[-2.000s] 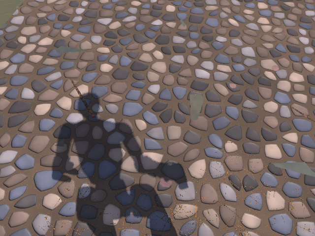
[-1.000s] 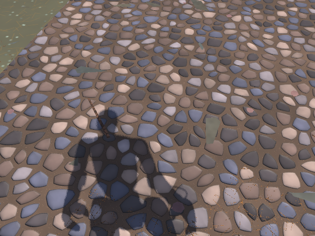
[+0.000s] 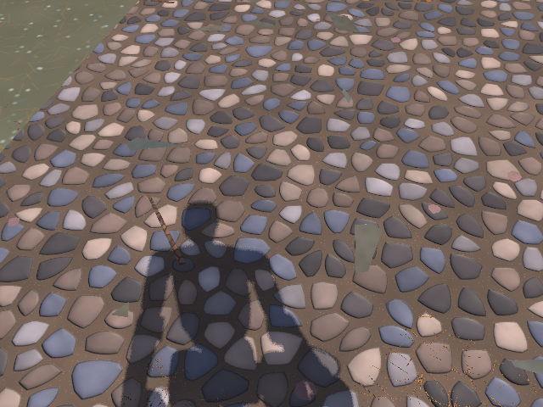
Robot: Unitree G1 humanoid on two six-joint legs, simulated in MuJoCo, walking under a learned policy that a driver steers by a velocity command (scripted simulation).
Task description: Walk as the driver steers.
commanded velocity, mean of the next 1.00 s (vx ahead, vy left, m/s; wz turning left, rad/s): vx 0.47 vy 0.00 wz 0.00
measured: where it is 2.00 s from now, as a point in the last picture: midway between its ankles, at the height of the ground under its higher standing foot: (289, 224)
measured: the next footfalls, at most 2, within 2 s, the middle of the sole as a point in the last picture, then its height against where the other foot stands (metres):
left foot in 0.36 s outside the picture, level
right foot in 0.92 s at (333, 350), level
